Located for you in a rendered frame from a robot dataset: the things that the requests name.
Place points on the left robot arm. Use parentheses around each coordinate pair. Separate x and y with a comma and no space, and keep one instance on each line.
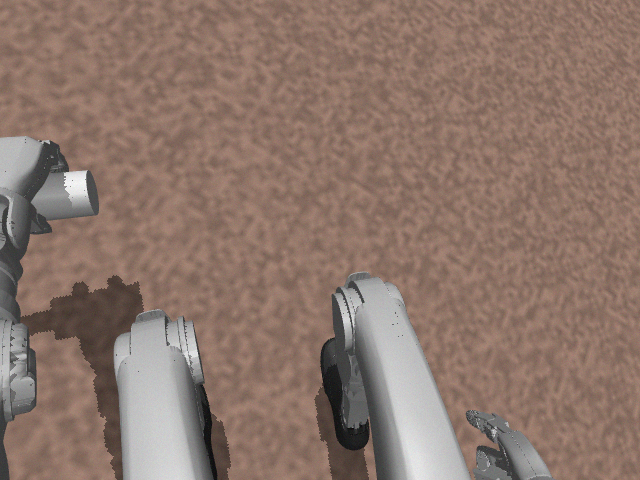
(18,377)

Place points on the right robot hand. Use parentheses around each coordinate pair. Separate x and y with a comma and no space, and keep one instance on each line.
(517,458)

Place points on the bottle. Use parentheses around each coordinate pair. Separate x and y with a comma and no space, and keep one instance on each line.
(67,195)

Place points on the left robot hand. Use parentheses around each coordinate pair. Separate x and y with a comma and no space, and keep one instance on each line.
(25,164)

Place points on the left robot foot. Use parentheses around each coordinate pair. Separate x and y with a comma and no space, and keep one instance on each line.
(207,429)

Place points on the right robot foot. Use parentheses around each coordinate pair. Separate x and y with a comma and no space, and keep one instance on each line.
(350,438)

